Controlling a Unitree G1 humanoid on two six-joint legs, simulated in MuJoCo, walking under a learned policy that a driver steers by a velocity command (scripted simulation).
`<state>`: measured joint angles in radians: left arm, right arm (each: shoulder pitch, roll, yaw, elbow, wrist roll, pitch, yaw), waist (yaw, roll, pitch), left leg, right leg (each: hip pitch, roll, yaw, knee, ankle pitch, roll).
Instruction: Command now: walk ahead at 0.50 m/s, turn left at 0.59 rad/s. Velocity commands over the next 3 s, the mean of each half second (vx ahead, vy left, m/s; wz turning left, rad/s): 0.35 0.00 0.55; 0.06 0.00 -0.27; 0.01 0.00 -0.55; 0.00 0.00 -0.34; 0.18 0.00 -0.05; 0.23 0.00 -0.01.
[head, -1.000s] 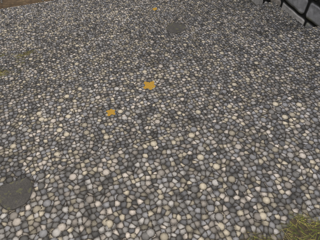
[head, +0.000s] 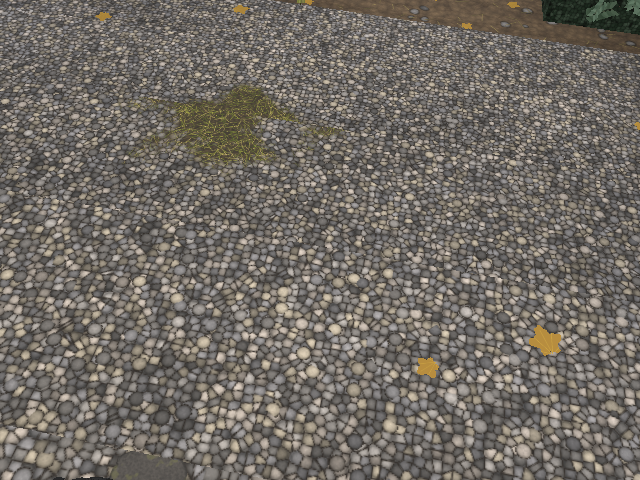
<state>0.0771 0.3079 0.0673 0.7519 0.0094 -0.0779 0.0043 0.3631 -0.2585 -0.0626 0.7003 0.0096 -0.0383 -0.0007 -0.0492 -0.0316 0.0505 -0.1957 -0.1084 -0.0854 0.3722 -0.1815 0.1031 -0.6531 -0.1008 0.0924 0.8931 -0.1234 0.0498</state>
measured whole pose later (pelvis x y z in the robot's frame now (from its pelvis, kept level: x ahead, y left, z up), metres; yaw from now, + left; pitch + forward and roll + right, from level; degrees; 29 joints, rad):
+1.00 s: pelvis +0.23 -0.02 -0.02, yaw +3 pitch +1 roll +1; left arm 0.21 0.30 0.05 0.71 0.02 0.06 0.00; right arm 0.13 -0.30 -0.09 0.63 0.00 0.06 -0.05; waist 0.03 0.02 0.04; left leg -0.45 0.03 -0.01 0.92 -0.49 -0.03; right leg -0.35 0.03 0.06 0.66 -0.33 -0.03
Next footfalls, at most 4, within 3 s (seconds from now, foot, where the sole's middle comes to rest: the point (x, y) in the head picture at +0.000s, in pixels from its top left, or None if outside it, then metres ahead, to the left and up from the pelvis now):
0.22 right None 0.29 -0.13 -0.78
0.62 left None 0.28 0.14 -0.78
1.26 left None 0.28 0.11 -0.78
1.72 right None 0.16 -0.12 -0.78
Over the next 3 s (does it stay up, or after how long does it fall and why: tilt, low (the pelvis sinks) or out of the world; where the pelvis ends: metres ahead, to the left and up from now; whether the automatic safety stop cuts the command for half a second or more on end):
stays up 0.48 -0.07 -0.15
